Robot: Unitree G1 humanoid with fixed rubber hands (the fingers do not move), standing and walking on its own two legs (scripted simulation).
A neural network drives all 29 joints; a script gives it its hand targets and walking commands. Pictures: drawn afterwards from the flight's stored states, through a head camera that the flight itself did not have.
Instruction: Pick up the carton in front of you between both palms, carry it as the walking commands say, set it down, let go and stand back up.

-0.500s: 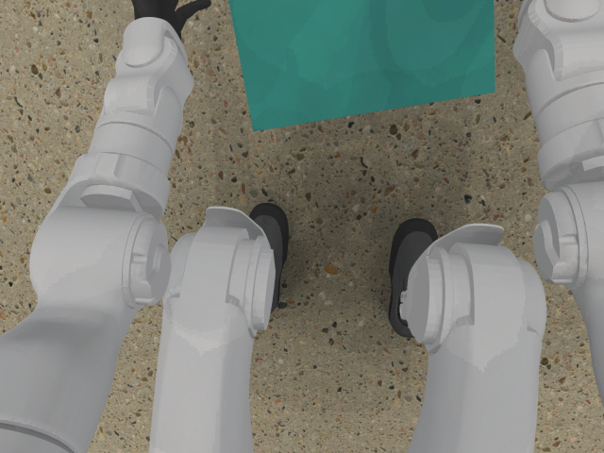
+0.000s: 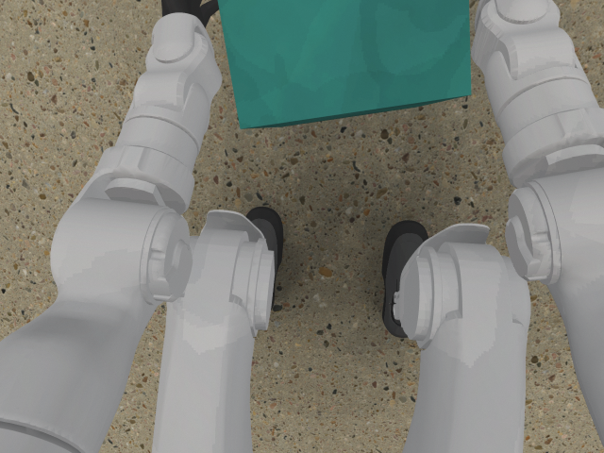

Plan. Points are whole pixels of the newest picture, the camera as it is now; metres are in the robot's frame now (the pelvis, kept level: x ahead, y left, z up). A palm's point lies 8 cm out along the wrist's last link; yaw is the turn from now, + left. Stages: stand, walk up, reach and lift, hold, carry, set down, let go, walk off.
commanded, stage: reach and lift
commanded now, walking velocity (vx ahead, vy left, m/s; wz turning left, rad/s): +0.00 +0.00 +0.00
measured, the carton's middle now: (339, 27) +0.52 +0.00 -0.25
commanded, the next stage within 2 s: none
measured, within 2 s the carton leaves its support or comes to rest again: leaves its support in 0.16 s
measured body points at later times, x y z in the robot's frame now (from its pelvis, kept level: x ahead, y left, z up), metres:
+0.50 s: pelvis +0.00 +0.00 +0.03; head +0.29 -0.04 +0.38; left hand +0.51 +0.14 -0.06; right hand +0.53 -0.16 -0.06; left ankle +0.13 +0.13 -0.34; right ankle +0.11 -0.13 -0.34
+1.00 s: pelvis +0.02 +0.00 +0.16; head +0.25 -0.02 +0.55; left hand +0.49 +0.14 +0.10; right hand +0.49 -0.16 +0.09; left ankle +0.13 +0.13 -0.34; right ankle +0.11 -0.13 -0.34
